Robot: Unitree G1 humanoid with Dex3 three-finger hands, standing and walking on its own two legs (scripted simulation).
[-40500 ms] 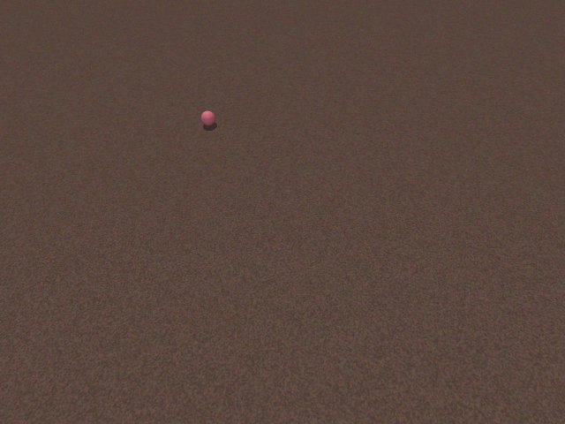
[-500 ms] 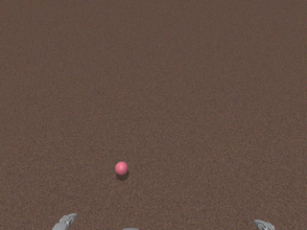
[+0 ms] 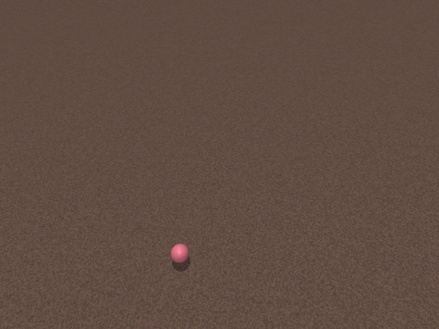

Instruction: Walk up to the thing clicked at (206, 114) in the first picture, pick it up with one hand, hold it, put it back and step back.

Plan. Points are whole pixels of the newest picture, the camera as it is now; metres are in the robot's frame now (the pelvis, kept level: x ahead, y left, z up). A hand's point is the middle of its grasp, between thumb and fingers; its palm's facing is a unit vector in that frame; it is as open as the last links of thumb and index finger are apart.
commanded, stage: stand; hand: left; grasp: from above
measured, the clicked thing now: (179, 253) +0.56 +0.26 -0.73
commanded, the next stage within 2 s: step back in 1.70 s
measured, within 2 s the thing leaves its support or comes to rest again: neither
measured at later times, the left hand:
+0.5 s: hand out of the picture +0.06 +0.23 -0.16, palm faces +0.02 -0.94 -0.33, open 7.4 cm
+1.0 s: hand out of the picture +0.08 +0.23 -0.15, palm faces +0.01 -0.94 -0.33, open 7.4 cm
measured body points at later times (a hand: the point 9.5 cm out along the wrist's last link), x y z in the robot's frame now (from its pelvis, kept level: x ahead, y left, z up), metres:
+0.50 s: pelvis +0.01 -0.01 +0.00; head +0.01 -0.02 +0.45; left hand +0.06 +0.28 -0.13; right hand +0.06 -0.30 -0.14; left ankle +0.01 +0.12 -0.74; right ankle +0.01 -0.14 -0.74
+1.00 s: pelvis +0.01 -0.01 +0.00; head +0.02 -0.02 +0.45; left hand +0.08 +0.28 -0.13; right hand +0.08 -0.31 -0.13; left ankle +0.01 +0.12 -0.74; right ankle +0.01 -0.14 -0.74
